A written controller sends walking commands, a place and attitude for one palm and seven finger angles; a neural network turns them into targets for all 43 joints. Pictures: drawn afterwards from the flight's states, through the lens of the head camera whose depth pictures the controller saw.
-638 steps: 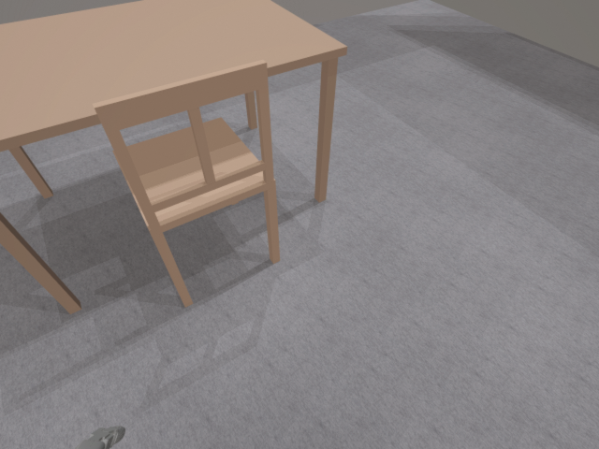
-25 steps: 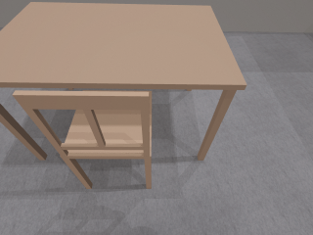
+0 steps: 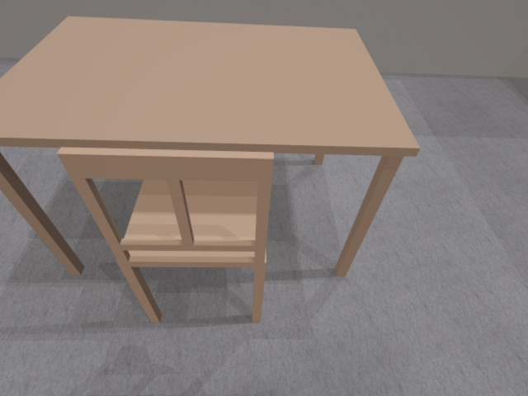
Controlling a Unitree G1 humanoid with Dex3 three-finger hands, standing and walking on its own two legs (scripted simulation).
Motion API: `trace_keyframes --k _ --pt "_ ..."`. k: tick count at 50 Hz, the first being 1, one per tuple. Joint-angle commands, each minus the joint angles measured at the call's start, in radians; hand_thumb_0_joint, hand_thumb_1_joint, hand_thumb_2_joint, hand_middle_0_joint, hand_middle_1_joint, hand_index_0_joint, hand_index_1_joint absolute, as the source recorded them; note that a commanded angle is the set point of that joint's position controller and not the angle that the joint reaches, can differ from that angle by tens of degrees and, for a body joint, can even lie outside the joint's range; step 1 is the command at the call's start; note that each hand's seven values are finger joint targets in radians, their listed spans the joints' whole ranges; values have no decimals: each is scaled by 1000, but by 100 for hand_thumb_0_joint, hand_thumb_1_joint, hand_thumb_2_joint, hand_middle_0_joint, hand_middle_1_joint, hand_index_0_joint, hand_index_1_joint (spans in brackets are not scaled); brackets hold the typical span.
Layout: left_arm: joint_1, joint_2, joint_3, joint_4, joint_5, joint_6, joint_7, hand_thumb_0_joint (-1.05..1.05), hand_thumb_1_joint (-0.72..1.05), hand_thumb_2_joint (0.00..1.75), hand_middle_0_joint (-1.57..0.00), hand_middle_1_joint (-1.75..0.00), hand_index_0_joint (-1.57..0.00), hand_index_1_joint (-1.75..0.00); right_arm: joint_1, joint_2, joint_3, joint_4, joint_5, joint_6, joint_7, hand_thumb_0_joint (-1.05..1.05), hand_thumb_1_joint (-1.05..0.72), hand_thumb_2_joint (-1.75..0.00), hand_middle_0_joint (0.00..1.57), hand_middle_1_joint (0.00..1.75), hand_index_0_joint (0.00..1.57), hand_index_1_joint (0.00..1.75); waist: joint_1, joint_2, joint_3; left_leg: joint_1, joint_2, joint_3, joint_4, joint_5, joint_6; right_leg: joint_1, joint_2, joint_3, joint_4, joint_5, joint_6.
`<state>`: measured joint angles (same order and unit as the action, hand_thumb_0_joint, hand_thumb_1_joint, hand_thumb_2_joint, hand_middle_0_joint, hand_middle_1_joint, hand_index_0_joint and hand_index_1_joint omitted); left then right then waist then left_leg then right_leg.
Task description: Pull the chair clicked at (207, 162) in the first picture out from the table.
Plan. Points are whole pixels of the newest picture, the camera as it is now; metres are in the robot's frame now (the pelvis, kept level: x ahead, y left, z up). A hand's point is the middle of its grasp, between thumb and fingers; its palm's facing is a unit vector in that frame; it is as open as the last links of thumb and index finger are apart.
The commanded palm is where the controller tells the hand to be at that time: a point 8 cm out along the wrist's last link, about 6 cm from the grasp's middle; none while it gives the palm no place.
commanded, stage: look again from close up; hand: left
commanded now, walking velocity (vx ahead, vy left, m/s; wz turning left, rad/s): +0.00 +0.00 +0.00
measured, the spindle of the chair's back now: (182, 213) +0.51 +0.22 -0.11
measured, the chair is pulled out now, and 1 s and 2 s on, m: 0.00 0.00 0.00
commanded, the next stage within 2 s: shuffle to correct the standing spot in 1.40 s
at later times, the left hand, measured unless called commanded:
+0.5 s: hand out of the picture -0.07 +0.14 -0.17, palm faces +0.02 -0.98 -0.19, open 7.4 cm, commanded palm none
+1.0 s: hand out of the picture -0.01 +0.13 -0.17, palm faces +0.01 -0.99 -0.17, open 7.4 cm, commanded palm none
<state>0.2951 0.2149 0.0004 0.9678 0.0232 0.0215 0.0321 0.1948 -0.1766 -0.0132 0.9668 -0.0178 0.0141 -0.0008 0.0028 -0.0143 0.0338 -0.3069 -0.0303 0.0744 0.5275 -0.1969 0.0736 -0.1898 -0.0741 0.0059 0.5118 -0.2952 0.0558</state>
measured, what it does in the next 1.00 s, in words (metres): stands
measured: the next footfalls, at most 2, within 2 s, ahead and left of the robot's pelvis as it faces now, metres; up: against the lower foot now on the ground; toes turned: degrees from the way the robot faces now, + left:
none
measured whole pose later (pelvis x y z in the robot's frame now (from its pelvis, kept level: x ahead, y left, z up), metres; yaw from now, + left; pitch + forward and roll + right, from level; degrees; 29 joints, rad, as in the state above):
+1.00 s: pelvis +0.00 -0.03 +0.01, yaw -1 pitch -1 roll +0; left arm 0.32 0.13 0.01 1.08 0.02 -0.01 0.04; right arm 0.27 -0.14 -0.01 1.12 -0.01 0.01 -0.01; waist -0.02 0.00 0.05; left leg -0.29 0.01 0.06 0.46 -0.16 0.02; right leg -0.19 -0.03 0.00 0.47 -0.27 0.03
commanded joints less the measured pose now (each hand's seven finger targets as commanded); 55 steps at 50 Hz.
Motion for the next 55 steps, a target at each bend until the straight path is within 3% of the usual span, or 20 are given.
trace_keyframes --k 1,6,7,12,16,22,27,37,45,49,55 --pt "87 90 17 -21 5 -22 7 0 90 90 -20 -30 -20 -30 28 -152 -37 -37 2 -11 -4 0 -90 -90 20 30 20 30 -1 49 14 31 143 -187 -234 -222 -27 -71 -6 -8 -79 -19 -53" --pt "127 76 14 16 5 -25 8 0 90 90 -20 -30 -20 -30 46 -140 -36 -2 5 -6 -3 0 -90 -90 20 30 20 30 -2 70 22 27 140 -186 -256 -262 -32 -76 -6 -4 -101 -40 -54" --pt "133 78 13 21 5 -27 8 0 90 90 -20 -30 -20 -30 52 -140 -35 5 7 -6 -3 0 -90 -90 20 30 20 30 -1 43 16 34 141 -181 -249 -251 -32 -72 -8 -2 -110 -37 -54" --pt "144 66 12 52 3 -30 10 0 90 90 -20 -30 -20 -30 83 -121 -32 41 8 -1 -3 0 -90 -90 20 30 20 30 -10 30 45 35 127 -165 -231 -246 -43 -113 -13 23 -143 -92 -59" --pt "167 45 15 79 3 -30 10 0 90 90 -20 -30 -20 -30 101 -109 -32 63 6 1 -6 0 -90 -90 20 30 20 30 -8 52 56 10 126 -172 -244 -276 -46 -113 -6 23 -143 -115 -61" --pt "160 38 17 93 0 -36 13 0 90 90 -20 -30 -20 -30 124 -84 -28 89 8 1 -6 0 -90 -90 20 30 20 30 -15 -17 66 48 114 -141 -185 -196 -52 -165 -22 59 -185 -145 -66" --pt "151 29 20 96 1 -36 14 0 90 90 -20 -30 -20 -30 135 -75 -26 104 6 3 -7 0 -90 -90 20 30 20 30 -17 6 88 28 116 -139 -186 -215 -56 -182 -15 59 -185 -173 -67" --pt "133 13 24 90 -1 -39 13 0 90 90 -20 -30 -20 -30 145 -57 -25 115 5 -3 -9 0 -90 -90 20 30 20 30 -18 13 68 42 116 -127 -170 -165 -60 -176 -15 60 -176 -132 -70" --pt "124 1 21 93 -3 -47 14 0 90 90 -20 -30 -20 -30 133 -58 -19 122 8 -18 -13 0 -90 -90 20 30 20 30 -10 39 6 83 132 -125 -171 -37 -52 -90 -15 42 -136 57 -69" --pt "113 4 20 97 -3 -47 15 0 90 90 -20 -30 -20 -30 128 -58 -17 125 10 -19 -13 0 -90 -90 20 30 20 30 -11 21 15 92 131 -112 -162 13 -54 -78 -20 42 -139 93 -67" --pt "103 5 19 102 -3 -44 14 0 90 90 -20 -30 -20 -30 113 -64 -17 131 9 -15 -14 0 -90 -90 20 30 20 30 -12 10 39 101 130 -111 -172 -10 -55 -88 -20 47 -153 69 -65"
